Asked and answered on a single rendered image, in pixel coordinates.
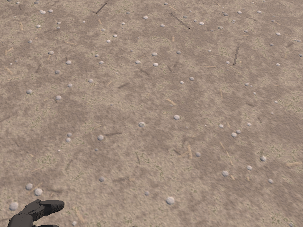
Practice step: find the robot left hand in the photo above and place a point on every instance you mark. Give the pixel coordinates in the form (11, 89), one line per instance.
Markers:
(34, 211)

